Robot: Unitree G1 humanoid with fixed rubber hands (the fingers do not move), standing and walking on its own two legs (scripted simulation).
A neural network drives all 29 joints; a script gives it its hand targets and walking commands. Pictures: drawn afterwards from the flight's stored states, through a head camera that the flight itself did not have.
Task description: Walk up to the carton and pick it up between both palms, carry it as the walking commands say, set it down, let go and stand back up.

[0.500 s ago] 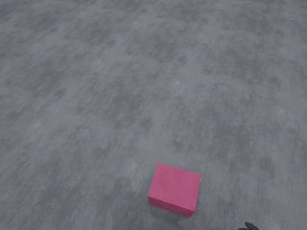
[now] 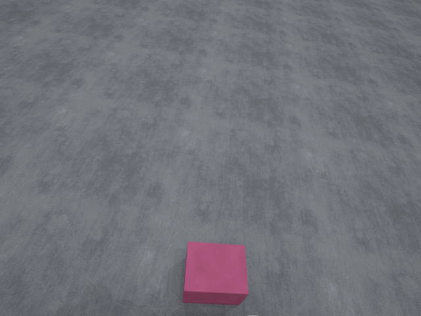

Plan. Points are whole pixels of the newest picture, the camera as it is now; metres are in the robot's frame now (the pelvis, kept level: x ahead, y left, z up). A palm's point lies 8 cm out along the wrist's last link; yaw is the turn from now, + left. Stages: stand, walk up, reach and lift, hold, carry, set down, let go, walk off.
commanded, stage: walk up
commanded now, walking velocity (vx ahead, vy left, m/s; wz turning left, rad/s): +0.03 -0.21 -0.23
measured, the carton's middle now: (213, 273) +0.43 -0.08 -0.69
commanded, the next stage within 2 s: none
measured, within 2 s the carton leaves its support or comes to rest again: neither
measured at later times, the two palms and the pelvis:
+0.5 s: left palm out of the picture +0.06 +0.14 -0.12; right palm out of the picture -0.08 -0.36 -0.14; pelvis -0.04 -0.11 -0.01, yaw -5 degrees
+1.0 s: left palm out of the picture -0.09 +0.07 -0.10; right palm out of the picture -0.02 -0.44 -0.16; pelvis -0.03 -0.18 +0.01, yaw -3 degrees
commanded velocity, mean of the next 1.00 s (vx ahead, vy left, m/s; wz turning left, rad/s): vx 0.04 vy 0.00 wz -0.10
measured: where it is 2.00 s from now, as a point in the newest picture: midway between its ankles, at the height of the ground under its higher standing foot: outside the picture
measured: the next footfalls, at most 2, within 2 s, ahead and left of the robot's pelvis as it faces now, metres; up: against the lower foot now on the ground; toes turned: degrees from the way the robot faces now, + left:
right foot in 0.54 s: -0.03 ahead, -0.24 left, +0.00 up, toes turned -8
left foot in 1.34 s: +0.03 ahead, +0.07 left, +0.00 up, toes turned -1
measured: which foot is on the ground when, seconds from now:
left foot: down 0.00-0.54, up 0.56-1.00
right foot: up 0.00-0.52, down 0.54-1.00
